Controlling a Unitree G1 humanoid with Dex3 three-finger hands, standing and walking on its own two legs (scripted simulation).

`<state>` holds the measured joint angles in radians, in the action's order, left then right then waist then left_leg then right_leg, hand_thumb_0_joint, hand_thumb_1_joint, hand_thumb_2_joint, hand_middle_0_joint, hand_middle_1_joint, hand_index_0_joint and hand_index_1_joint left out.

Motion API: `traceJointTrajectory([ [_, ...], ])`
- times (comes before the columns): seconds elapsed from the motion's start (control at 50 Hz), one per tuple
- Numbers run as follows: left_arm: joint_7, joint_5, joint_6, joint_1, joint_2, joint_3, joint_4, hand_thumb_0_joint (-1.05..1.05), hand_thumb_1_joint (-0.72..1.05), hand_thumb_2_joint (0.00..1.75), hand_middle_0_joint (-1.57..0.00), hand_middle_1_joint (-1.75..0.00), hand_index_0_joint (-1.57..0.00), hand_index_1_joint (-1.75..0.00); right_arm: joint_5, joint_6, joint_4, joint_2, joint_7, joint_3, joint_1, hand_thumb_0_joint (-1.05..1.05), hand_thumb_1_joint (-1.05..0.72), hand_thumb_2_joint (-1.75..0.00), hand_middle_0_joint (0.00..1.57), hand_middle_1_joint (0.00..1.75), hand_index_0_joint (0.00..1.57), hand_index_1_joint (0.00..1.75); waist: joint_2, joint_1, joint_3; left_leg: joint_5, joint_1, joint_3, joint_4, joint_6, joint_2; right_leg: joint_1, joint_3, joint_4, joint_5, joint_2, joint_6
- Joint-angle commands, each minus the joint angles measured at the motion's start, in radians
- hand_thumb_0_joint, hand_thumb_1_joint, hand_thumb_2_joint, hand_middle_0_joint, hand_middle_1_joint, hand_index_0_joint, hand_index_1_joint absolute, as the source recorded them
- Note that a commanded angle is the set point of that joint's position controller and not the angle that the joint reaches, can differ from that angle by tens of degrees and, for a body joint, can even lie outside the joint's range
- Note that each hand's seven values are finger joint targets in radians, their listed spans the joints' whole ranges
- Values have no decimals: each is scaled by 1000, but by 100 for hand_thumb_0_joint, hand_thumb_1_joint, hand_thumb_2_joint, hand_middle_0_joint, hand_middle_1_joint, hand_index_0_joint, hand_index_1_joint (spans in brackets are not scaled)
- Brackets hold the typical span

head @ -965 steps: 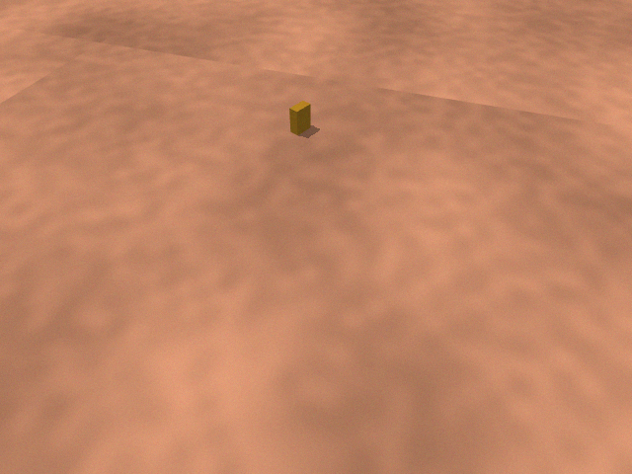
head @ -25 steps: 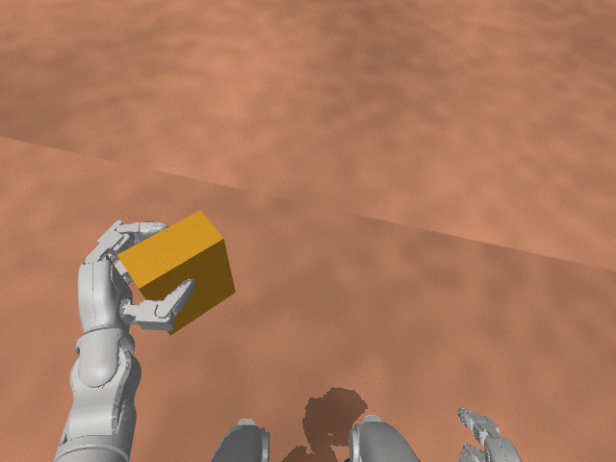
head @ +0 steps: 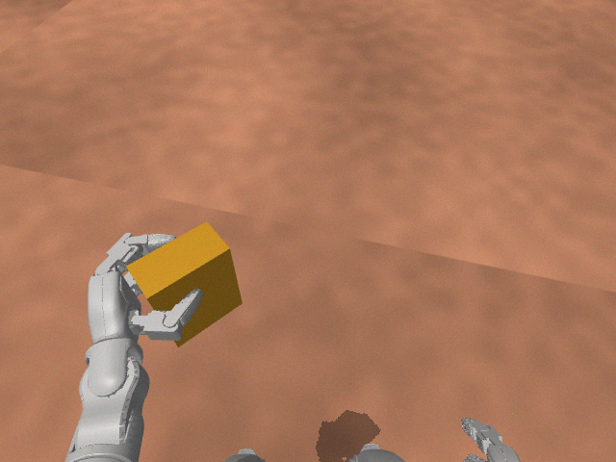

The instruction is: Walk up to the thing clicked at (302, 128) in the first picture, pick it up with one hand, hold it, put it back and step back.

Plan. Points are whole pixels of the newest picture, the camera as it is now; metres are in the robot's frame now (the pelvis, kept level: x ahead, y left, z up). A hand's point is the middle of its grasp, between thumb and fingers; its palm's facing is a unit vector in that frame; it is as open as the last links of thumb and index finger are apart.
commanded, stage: lift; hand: left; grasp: from the side
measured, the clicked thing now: (191, 287) +0.35 +0.16 +0.00
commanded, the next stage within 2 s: hold in 0.16 s
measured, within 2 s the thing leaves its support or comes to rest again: neither
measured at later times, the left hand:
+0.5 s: hand (162, 286) +0.32 +0.18 +0.06, palm faces +0.24 -0.97 -0.02, open 9.6 cm
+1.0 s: hand (152, 289) +0.31 +0.18 +0.07, palm faces +0.24 -0.97 -0.02, open 9.6 cm
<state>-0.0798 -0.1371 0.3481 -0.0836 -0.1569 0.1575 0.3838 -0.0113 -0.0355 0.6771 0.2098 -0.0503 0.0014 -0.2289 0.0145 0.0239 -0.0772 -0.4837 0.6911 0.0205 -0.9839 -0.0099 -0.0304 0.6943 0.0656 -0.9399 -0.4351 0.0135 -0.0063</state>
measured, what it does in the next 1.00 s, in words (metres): stands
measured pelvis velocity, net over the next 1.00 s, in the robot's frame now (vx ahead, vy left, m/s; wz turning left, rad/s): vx -0.01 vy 0.00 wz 0.00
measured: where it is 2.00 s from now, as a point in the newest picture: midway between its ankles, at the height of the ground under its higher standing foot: outside the picture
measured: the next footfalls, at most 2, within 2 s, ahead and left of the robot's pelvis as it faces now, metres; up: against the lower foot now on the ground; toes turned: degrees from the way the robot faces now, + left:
none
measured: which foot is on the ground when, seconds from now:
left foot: down 0.00-1.00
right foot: down 0.00-1.00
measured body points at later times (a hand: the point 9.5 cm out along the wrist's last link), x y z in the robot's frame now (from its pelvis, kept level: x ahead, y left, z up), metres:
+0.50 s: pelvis +0.00 +0.00 +0.01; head +0.04 +0.00 +0.46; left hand +0.31 +0.23 +0.06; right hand +0.12 -0.24 -0.10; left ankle +0.00 +0.12 -0.68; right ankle +0.02 -0.12 -0.68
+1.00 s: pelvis -0.01 +0.00 +0.02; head +0.03 +0.01 +0.47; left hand +0.30 +0.24 +0.07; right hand +0.13 -0.24 -0.09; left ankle +0.00 +0.12 -0.68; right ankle +0.02 -0.12 -0.68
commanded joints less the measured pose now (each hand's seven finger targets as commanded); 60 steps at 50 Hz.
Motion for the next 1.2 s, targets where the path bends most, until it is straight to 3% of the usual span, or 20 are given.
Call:
traceJointTrajectory([
  [0.0, -8, -24, 109, -286, -112, 54, -253, 0, 20, 123, -117, -132, -119, -133, -2, -36, -109, 125, -11, 40, 1, 0, -92, -90, 20, 30, 20, 30, 0, 3, -296, 299, -158, -4, 147, 15, 26, -209, -29, 130, 325, -18, -2],
  [0.14, 3, -24, 114, -308, -123, 52, -288, 0, 23, 122, -117, -131, -119, -132, -7, -34, -106, 127, -11, 43, 4, 0, -91, -90, 20, 30, 20, 30, 14, 1, -309, 308, -184, -11, 166, 14, 29, -251, -33, 158, 342, -16, 0],
  [0.2, 0, -20, 113, -299, -127, 55, -274, 0, 22, 122, -119, -133, -121, -133, -4, -33, -118, 127, -7, 42, 29, 0, -92, -90, 20, 30, 20, 30, -4, -3, -271, 248, -174, -12, 185, 18, 30, -242, -35, 179, 285, -14, 3],
  [0.3, -3, -25, 120, -305, -129, 65, -297, 0, 23, 114, -117, -129, -119, -129, -2, -38, -109, 126, -4, 44, 20, 0, -92, -90, 20, 30, 20, 30, 17, -6, -282, 281, -206, -11, 197, 12, 29, -260, -29, 179, 307, -17, 0],
  [0.42, 0, -23, 114, -308, -109, 39, -300, 0, 21, 114, -118, -130, -120, -130, 0, -40, -105, 127, -5, 43, 18, 0, -93, -90, 20, 30, 20, 30, 17, 2, -278, 319, -241, -10, 209, 10, 25, -268, -27, 187, 337, -19, -2],
  [0.5, -7, -18, 107, -299, -120, 54, -299, 0, 19, 114, -118, -130, -120, -130, -1, -39, -105, 124, -3, 42, 23, 0, -92, -90, 20, 30, 20, 30, 28, -10, -277, 318, -254, -6, 225, 6, 23, -280, -22, 193, 323, -21, -4],
  [0.62, -6, -18, 98, -328, -109, 37, -329, 0, 23, 114, -119, -131, -121, -130, 1, -45, -127, 122, -1, 39, 47, 0, -92, -90, 20, 30, 20, 30, 23, -3, -240, 277, -244, -10, 244, 9, 27, -289, -24, 219, 295, -19, 0],
  [0.64, -6, -15, 93, -296, -126, 62, -291, 0, 23, 116, -119, -132, -121, -131, 1, -43, -109, 121, -2, 40, 30, 0, -92, -90, 20, 30, 20, 30, 19, -10, -247, 281, -243, -12, 241, 11, 28, -293, -26, 223, 300, -18, 1],
  [0.66, -2, -11, 89, -293, -116, 43, -286, 0, 23, 115, -118, -131, -121, -131, -1, -39, -104, 124, -2, 42, 24, 0, -92, -90, 20, 30, 20, 30, 8, 0, -243, 291, -249, -8, 244, 11, 25, -294, -23, 221, 307, -20, 1],
  [0.68, -3, -12, 86, -294, -133, 63, -277, 0, 25, 116, -118, -131, -120, -131, 1, -39, -101, 125, -3, 44, 22, 0, -92, -90, 20, 30, 20, 30, -1, -9, -247, 301, -245, -11, 242, 13, 27, -310, -28, 227, 322, -17, 3],
  [0.7, -1, -14, 93, -324, -119, 45, -330, 0, 23, 116, -118, -132, -121, -131, 0, -42, -116, 114, 0, 37, 37, 0, -92, -90, 20, 30, 20, 30, 7, -9, -253, 302, -247, -13, 244, 13, 29, -319, -29, 229, 328, -15, 4],
  [0.76, -2, -19, 88, -293, -119, 66, -277, 0, 23, 118, -119, -132, -121, -132, 0, -40, -110, 121, -3, 40, 35, 0, -92, -90, 20, 30, 20, 30, -3, -9, -237, 292, -246, -17, 246, 14, 28, -310, -30, 239, 316, -15, 5],
  [0.78, 1, -18, 92, -319, -107, 46, -293, 0, 25, 118, -120, -133, -121, -133, 3, -43, -114, 117, -1, 38, 46, 0, -92, -90, 20, 30, 20, 30, -14, -6, -226, 273, -238, -18, 251, 15, 29, -316, -30, 245, 302, -13, 6],
  [0.9, 6, -11, 101, -328, -129, 49, -319, 0, 22, 117, -120, -133, -122, -133, 3, -53, -112, 120, 3, 42, 47, 0, -92, -90, 20, 30, 20, 30, 40, -9, -242, 265, -271, -6, 273, 8, 27, -303, -21, 238, 276, -19, -3],
  [0.96, 9, -21, 105, -313, -97, 30, -315, 0, 20, 116, -119, -132, -121, -132, 5, -60, -120, 117, 9, 39, 56, 0, -92, -90, 20, 30, 20, 30, 29, -12, -224, 252, -260, 1, 278, 7, 23, -297, -13, 235, 259, -23, -5],
  [0.98, 6, -18, 100, -302, -118, 53, -289, 0, 20, 115, -119, -132, -121, -132, 4, -56, -109, 117, 9, 40, 43, 0, -93, -90, 20, 30, 20, 30, 13, -12, -232, 252, -258, 2, 274, 10, 23, -301, -15, 238, 260, -22, -2],
  [1.0, 8, -21, 109, -343, -106, 29, -346, 0, 21, 116, -119, -132, -121, -132, 4, -63, -135, 121, 10, 40, 62, 0, -92, -90, 20, 30, 20, 30, 28, -8, -237, 247, -262, 0, 279, 8, 24, -308, -15, 238, 258, -21, -4],
  [1.02, 6, -19, 107, -338, -132, 59, -303, 0, 19, 116, -119, -133, -121, -132, 5, -62, -111, 121, 9, 42, 48, 0, -93, -90, 20, 30, 20, 30, 25, -9, -240, 257, -268, -1, 273, 9, 24, -305, -18, 238, 266, -20, -2],
  [1.08, 11, -19, 105, -336, -112, 34, -318, 0, 21, 117, -117, -131, -119, -131, 4, -60, -113, 119, 5, 39, 41, 0, -92, -90, 20, 30, 20, 30, 20, -4, -258, 304, -282, -4, 263, 10, 25, -317, -23, 238, 316, -18, -1],
  [1.18, 8, -18, 99, -340, -122, 59, -269, 0, 22, 120, -120, -135, -122, -135, 7, -61, -122, 120, 5, 39, 58, 0, -92, -91, 20, 30, 20, 30, 0, -11, -207, 264, -260, -7, 275, 14, 27, -304, -24, 253, 281, -14, 2],
])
